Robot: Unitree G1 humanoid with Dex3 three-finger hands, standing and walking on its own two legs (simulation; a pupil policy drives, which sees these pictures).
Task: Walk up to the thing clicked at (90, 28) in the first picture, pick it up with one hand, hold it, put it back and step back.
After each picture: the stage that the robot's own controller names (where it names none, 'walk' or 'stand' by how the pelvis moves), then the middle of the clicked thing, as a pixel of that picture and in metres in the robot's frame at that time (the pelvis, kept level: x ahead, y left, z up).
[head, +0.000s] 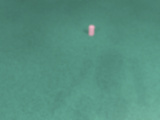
stand; (91, 30) +1.66 -0.15 -0.72
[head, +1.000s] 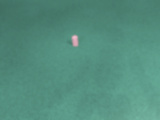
walk; (75, 41) +1.53 +0.16 -0.70
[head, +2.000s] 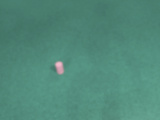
walk; (59, 67) +1.01 +0.28 -0.71
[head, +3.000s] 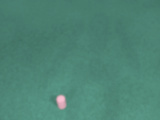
walk; (61, 102) +0.61 +0.19 -0.70
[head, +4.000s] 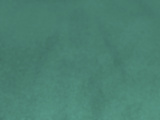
stand; out of the picture +0.36 +0.17 -0.69
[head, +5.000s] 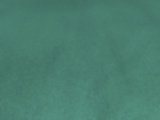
stand; out of the picture +0.33 +0.16 -0.72
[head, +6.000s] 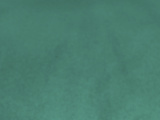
stand; out of the picture +0.34 +0.16 -0.73
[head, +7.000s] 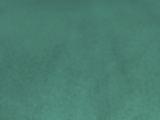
stand; out of the picture +0.33 +0.16 -0.73
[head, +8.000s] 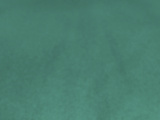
stand; out of the picture +0.33 +0.16 -0.73
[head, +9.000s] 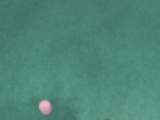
go down; (45, 107) +0.36 +0.17 -0.57
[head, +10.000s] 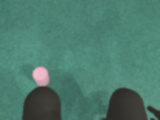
go down; (41, 77) +0.41 +0.19 -0.32
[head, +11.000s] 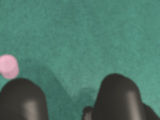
close in; (8, 67) +0.40 +0.22 -0.24
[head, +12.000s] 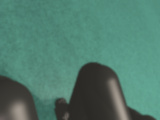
close; out of the picture +0.40 +0.24 -0.22
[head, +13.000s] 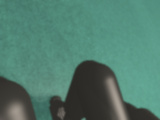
close; out of the picture +0.39 +0.24 -0.22
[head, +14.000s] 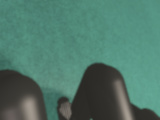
lift; out of the picture +0.35 +0.24 -0.21
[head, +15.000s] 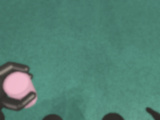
lift; (22, 91) +0.32 +0.19 +0.01
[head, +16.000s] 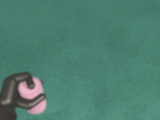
hold; (33, 96) +0.31 +0.17 +0.01
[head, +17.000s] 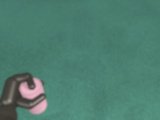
hold; (34, 96) +0.32 +0.17 +0.01
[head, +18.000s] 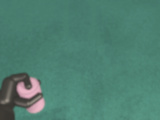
crouch; (31, 95) +0.33 +0.17 -0.02
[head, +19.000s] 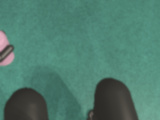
lower; out of the picture +0.46 +0.22 -0.08
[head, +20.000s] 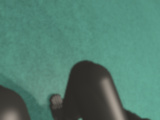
lower; out of the picture +0.43 +0.27 -0.21
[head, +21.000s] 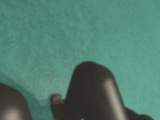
lower; out of the picture +0.41 +0.26 -0.22
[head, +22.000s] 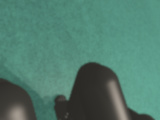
lower; out of the picture +0.40 +0.25 -0.22
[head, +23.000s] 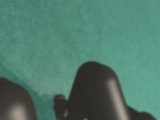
lower; out of the picture +0.40 +0.25 -0.22
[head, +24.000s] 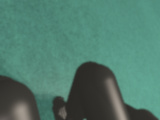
loosen; out of the picture +0.39 +0.22 -0.22
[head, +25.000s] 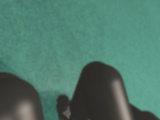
rise; out of the picture +0.38 +0.21 -0.22
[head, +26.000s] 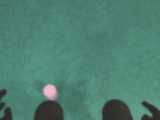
walk; (50, 92) +0.38 +0.16 -0.45
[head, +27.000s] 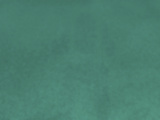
stand; out of the picture +0.32 +0.14 -0.66
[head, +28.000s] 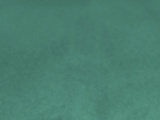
stand; out of the picture +0.33 +0.15 -0.67
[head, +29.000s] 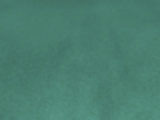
stand; out of the picture +0.33 +0.13 -0.71
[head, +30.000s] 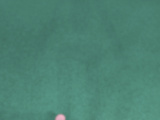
walk; out of the picture +0.38 +0.10 -0.70
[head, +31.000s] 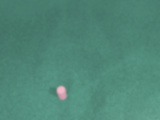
walk; (61, 93) +0.60 +0.17 -0.69
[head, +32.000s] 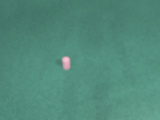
walk; (66, 63) +0.94 +0.14 -0.69
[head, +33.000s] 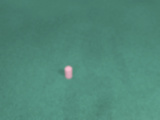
stand; (68, 72) +0.98 +0.12 -0.71
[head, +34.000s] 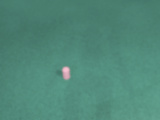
stand; (66, 73) +0.99 +0.15 -0.73
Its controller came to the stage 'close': yes
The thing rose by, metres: 0.72
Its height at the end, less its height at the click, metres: +0.00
